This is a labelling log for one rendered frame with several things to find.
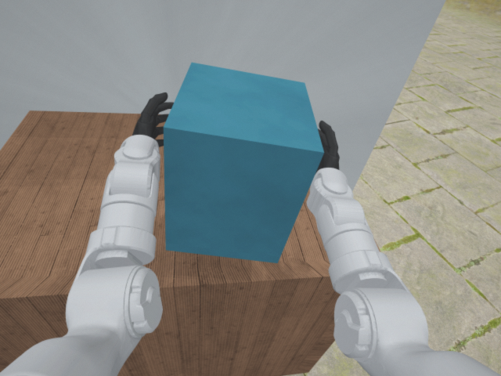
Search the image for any robot right hand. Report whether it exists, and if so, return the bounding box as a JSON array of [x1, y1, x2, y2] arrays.
[[316, 121, 340, 172]]

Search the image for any robot left forearm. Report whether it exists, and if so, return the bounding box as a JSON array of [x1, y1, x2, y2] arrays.
[[66, 135, 160, 328]]

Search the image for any carton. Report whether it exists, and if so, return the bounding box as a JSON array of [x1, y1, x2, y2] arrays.
[[164, 63, 324, 263]]

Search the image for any robot right upper arm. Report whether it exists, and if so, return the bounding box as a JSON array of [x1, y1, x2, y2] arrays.
[[333, 287, 501, 376]]

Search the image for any robot left upper arm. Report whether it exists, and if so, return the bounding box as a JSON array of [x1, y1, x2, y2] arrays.
[[0, 266, 163, 376]]

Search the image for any robot left hand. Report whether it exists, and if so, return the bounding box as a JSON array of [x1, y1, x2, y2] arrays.
[[132, 92, 174, 147]]

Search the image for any pedestal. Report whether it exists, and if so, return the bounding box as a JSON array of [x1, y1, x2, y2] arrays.
[[0, 110, 381, 376]]

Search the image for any robot right forearm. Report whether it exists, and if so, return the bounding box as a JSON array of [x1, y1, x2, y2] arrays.
[[307, 168, 428, 333]]

